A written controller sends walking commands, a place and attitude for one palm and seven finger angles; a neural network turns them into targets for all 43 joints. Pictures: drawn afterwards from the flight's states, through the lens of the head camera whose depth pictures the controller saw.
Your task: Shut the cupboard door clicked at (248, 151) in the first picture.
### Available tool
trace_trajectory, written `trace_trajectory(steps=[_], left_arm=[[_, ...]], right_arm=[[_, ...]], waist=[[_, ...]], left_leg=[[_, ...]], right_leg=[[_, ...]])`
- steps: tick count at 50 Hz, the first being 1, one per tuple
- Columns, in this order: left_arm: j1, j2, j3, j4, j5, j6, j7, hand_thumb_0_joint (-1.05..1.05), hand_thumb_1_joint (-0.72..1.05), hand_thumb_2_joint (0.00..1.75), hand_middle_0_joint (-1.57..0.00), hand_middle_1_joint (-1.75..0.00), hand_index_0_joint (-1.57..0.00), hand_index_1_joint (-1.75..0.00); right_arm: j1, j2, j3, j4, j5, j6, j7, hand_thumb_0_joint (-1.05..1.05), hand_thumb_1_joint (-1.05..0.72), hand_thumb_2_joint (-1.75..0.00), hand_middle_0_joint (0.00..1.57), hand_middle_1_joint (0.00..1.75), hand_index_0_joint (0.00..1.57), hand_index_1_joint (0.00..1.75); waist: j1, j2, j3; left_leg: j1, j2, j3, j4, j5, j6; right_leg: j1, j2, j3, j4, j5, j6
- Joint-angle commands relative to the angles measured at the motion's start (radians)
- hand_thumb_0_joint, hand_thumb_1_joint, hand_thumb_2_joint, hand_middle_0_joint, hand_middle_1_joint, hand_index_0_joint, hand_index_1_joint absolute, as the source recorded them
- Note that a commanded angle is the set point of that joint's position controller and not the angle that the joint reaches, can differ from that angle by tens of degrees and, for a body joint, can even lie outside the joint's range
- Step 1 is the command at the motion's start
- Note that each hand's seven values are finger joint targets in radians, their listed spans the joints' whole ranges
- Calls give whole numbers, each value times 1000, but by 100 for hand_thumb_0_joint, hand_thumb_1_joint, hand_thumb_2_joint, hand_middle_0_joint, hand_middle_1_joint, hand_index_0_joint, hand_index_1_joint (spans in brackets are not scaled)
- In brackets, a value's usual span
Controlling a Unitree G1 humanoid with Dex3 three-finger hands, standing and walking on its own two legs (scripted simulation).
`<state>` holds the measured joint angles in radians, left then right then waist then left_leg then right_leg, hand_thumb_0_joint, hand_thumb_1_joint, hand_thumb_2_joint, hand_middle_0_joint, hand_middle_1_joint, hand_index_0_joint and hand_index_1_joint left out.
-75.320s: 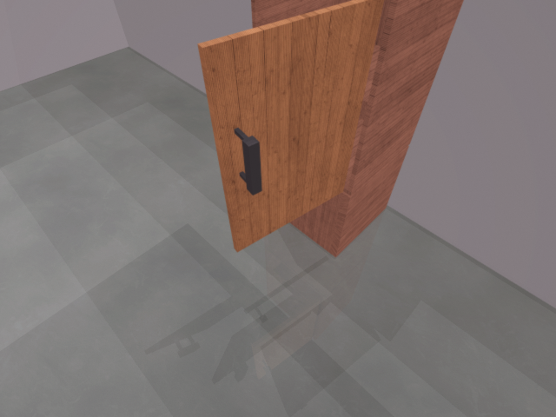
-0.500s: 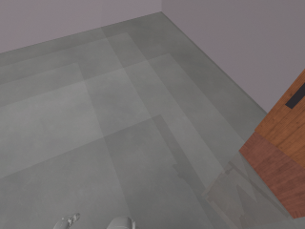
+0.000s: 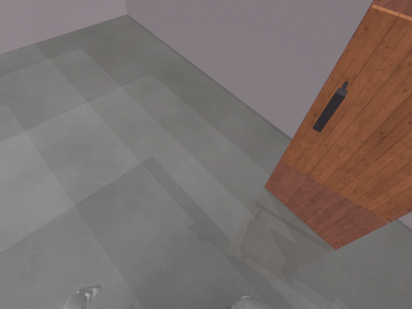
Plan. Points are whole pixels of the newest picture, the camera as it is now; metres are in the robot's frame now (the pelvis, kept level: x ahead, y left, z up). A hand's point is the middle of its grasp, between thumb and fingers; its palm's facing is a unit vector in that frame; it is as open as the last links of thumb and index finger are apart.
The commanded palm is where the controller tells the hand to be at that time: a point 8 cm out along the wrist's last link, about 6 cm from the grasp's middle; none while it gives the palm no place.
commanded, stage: turn to face it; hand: left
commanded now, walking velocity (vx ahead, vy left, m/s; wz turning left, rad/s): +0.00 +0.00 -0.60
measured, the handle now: (331, 106) +0.63 -0.31 +0.00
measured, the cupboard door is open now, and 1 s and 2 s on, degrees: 13 13 13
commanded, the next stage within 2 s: take the last steps up to it in 0.78 s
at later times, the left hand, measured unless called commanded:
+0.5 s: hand (126, 290) +0.17 +0.18 -0.19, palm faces -0.26 -0.95 -0.20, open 7.4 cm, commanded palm none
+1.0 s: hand (160, 272) +0.21 +0.11 -0.17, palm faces -0.45 -0.86 -0.23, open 7.4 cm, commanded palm none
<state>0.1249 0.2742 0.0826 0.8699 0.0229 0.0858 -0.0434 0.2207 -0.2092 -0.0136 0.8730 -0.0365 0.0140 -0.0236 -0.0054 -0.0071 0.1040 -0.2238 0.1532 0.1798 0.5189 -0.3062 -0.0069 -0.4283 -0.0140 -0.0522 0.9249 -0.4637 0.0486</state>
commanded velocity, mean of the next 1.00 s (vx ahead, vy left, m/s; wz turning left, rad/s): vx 0.03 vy -0.02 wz -0.40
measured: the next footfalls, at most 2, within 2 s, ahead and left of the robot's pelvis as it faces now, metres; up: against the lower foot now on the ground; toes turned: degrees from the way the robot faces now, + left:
right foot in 0.12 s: +0.03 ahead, -0.15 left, +0.00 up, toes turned -9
left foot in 0.44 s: +0.12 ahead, +0.10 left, +0.00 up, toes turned -11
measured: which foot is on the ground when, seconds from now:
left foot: down 0.00-0.12, up 0.14-0.42, down 0.44-0.82, up 0.84-1.00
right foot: up 0.00-0.10, down 0.12-0.44, up 0.46-0.80, down 0.82-1.00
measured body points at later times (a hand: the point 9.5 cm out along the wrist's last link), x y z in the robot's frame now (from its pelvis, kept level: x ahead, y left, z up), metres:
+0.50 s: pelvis +0.04 +0.00 -0.02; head +0.09 +0.02 +0.43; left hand +0.18 +0.23 -0.17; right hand +0.06 -0.27 -0.13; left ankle +0.08 +0.11 -0.74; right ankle -0.02 -0.13 -0.72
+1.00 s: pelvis +0.04 -0.02 -0.01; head +0.06 -0.05 +0.44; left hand +0.23 +0.15 -0.15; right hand -0.06 -0.27 -0.16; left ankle +0.08 +0.09 -0.69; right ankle -0.03 -0.12 -0.74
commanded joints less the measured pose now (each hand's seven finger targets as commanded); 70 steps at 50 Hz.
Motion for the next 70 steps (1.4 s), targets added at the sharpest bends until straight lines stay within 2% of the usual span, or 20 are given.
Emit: trace_trajectory(steps=[1, 4, 6, 7, 12, 20, 21, 22, 23, 28, 39, 41, 42, 46, 53, 54, 56, 57, 63, 70], left_arm=[[-50, 33, 6, -98, -3, -32, -3, 0, 90, 90, -20, -30, -20, -30], [79, 80, 15, -62, 0, -47, 4, 0, 90, 90, -20, -30, -20, -30], [207, 256, 47, -21, 3, -68, 31, 0, 90, 90, -20, -30, -20, -30], [219, 274, 44, -23, -7, -62, 39, 0, 90, 90, -20, -30, -20, -30], [30, 163, 22, -73, -2, -66, 53, 0, 90, 90, -20, -30, -20, -30], [-7, 172, 31, -67, -3, -49, 42, 0, 90, 90, -20, -30, -20, -30], [3, 127, 23, -76, -11, -43, 39, 0, 90, 90, -20, -30, -20, -30], [55, 62, 11, -90, -19, -36, 31, 0, 90, 90, -20, -30, -20, -30], [34, 76, 9, -98, -8, -38, 29, 0, 90, 90, -20, -30, -20, -30], [36, 48, 14, -48, -6, -32, 12, 0, 90, 90, -20, -30, -20, -30], [92, 37, -1, -5, -3, -46, 23, 0, 90, 90, -20, -30, -20, -30], [165, 184, 26, 22, 12, -67, 44, 0, 90, 90, -20, -30, -20, -30], [197, 213, 21, 24, 1, -66, 47, 0, 90, 90, -20, -30, -20, -30], [50, 107, 8, 9, 2, -72, 63, 0, 90, 90, -20, -30, -20, -30], [32, 111, 16, 34, -1, -68, 34, 0, 90, 90, -20, -30, -20, -30], [29, 79, 10, 35, -5, -65, 31, 0, 90, 90, -20, -30, -20, -30], [0, -1, -8, -30, -7, -61, 15, 0, 90, 90, -20, -30, -20, -30], [-55, 39, 1, -41, 12, -56, 8, 0, 90, 90, -20, -30, -20, -30], [8, -10, -1, 22, 4, -56, -18, 0, 90, 90, -20, -30, -20, -30], [-17, -18, -13, 36, 4, -72, -17, 0, 90, 90, -20, -30, -20, -30]], right_arm=[[49, -241, -80, -32, 4, -9, -6, 0, -90, -90, 20, 30, 20, 30], [4, -246, -86, -38, 16, -5, 2, 0, -90, -90, 20, 30, 20, 30], [-55, -131, -56, -110, 27, 2, 8, 0, -90, -90, 20, 30, 20, 30], [-85, -147, -50, -127, 29, 16, 0, 0, -90, -90, 20, 30, 20, 30], [-35, -142, -49, -65, 22, 14, 2, 0, -90, -90, 20, 30, 20, 30], [71, -134, -47, -47, 31, -5, -3, 0, -90, -90, 20, 30, 20, 30], [100, -179, -53, -37, 25, -17, -7, 0, -90, -90, 20, 30, 20, 30], [112, -286, -71, -46, 8, -23, -9, 0, -90, -90, 20, 30, 20, 30], [124, -311, -75, -52, 6, -20, -15, 0, -90, -90, 20, 30, 20, 30], [26, -199, -45, -57, 3, -26, -24, 0, -90, -90, 20, 30, 20, 30], [54, -208, -72, 26, 16, -4, -5, 0, -90, -90, 20, 30, 20, 30], [12, -97, -54, -18, 28, -1, 4, 0, -90, -90, 20, 30, 20, 30], [-21, -109, -47, -31, 27, 14, 1, 0, -90, -90, 20, 30, 20, 30], [34, -112, -47, 26, 19, 11, -2, 0, -90, -90, 20, 30, 20, 30], [128, -82, -38, 57, 7, -20, 1, 0, -90, -90, 20, 30, 20, 30], [192, -103, -43, 79, 6, -29, -2, 0, -90, -90, 20, 30, 20, 30], [327, -282, -77, 94, -17, -40, -23, 0, -90, -90, 20, 30, 20, 30], [310, -283, -79, 101, -12, -44, -26, 0, -90, -90, 20, 30, 20, 30], [174, -177, -49, 93, -4, -68, -23, 0, -90, -90, 20, 30, 20, 30], [183, -199, -70, 133, -2, -48, -9, 0, -90, -90, 20, 30, 20, 30]], waist=[[-38, 256, -134], [39, 160, -175], [99, -288, -186], [106, -191, -166], [2, -152, -177], [-46, -145, -162], [-51, -18, -182], [-40, 273, -192], [-56, 297, -177], [-2, 200, -143], [17, 169, -164], [53, -238, -144], [81, -178, -132], [-7, -185, -137], [-46, -139, -66], [-77, -55, -73], [-126, 321, -54], [-120, 226, -28], [-29, 170, -46], [-43, 225, -63]], left_leg=[[131, 213, -88, -82, 567, 111], [25, 172, -26, 106, 428, 28], [-386, -65, -2, 532, -353, -77], [-399, -49, -140, 637, -352, -67], [-325, -45, -162, 568, -134, -90], [-1, -120, -124, 5, 67, -69], [112, -41, -206, -136, 107, -40], [190, 211, -472, -208, 178, 60], [134, 339, -565, -249, 223, 147], [114, 172, -234, -157, 581, 135], [1, 147, -122, -22, 382, 71], [-315, -64, 15, 268, -228, -51], [-305, -80, -100, 439, -329, -45], [-340, -60, -157, 568, -172, -61], [17, -110, -39, 34, -2, -45], [152, -81, -91, -83, 5, -37], [212, 353, -682, -365, -352, 136], [137, 381, -695, -401, -359, 159], [123, 198, -194, -299, 219, 107], [80, 178, -90, -194, 293, 85]], right_leg=[[50, 13, -54, -157, 30, -18], [299, 9, -44, -466, 289, -53], [502, -373, 443, -567, 839, -233], [410, -400, 436, -562, 802, -289], [304, -222, 270, -528, 713, -237], [123, -151, 336, -453, 494, -161], [35, -74, 285, -367, 379, -107], [-119, 70, 149, -151, 27, -43], [-141, 59, 98, 75, -170, -24], [-115, -6, 67, 215, -9, 7], [295, 16, -24, -471, 274, -44], [458, -320, 382, -619, 598, -181], [343, -387, 401, -622, 629, -268], [340, -239, 239, -589, 599, -259], [90, -144, 230, -592, 45, -207], [-18, -101, 204, -494, -31, -169], [-281, 60, 28, -11, -149, -70], [-298, -4, 114, 139, -79, -72], [-190, -55, 44, 73, 158, -26], [56, -3, -73, -294, 216, -43]])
